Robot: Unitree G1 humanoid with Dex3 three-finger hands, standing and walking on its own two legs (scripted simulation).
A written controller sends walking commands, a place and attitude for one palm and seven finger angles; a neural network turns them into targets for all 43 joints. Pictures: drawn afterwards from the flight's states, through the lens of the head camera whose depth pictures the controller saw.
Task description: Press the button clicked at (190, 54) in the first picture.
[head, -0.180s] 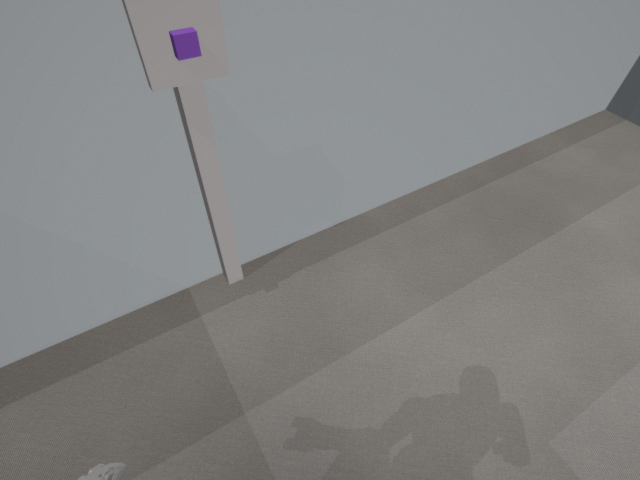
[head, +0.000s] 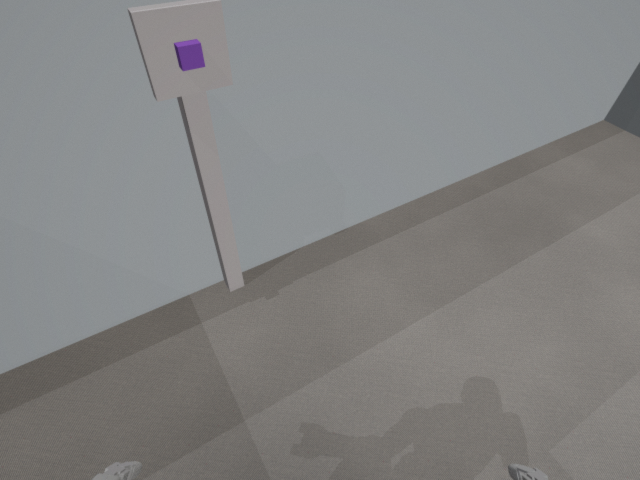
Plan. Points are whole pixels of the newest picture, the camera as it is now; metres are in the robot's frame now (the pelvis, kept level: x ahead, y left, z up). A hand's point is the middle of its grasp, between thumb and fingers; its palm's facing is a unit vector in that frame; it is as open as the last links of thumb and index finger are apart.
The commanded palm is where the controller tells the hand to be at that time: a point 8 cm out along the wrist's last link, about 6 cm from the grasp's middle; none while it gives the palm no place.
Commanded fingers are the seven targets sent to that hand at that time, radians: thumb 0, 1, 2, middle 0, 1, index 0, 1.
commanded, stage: stand and wait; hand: left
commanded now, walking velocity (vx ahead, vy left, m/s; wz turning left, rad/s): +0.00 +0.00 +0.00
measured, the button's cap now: (189, 54) +0.88 +0.34 +0.13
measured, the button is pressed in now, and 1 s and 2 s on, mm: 0 0 0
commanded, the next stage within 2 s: look at it before walking up in 0.64 s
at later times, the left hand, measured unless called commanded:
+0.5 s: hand out of the picture +0.06 +0.23 -0.15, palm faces -0.04 -0.94 -0.33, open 7.4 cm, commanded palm none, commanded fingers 0.00 0.90 0.90 -0.20 -0.30 -0.20 -0.30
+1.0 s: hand out of the picture +0.06 +0.22 -0.15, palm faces -0.04 -0.95 -0.32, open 7.4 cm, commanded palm none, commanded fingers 0.00 0.90 0.90 -0.20 -0.30 -0.20 -0.30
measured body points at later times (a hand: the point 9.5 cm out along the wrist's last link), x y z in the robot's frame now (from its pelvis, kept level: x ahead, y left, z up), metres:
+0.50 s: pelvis -0.01 -0.01 +0.01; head +0.00 -0.01 +0.45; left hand +0.06 +0.28 -0.13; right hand +0.06 -0.31 -0.13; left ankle -0.02 +0.10 -0.74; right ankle -0.02 -0.14 -0.74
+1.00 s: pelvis -0.02 -0.02 +0.01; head -0.01 -0.02 +0.46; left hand +0.07 +0.27 -0.13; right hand +0.06 -0.31 -0.13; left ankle -0.02 +0.10 -0.74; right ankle -0.02 -0.14 -0.74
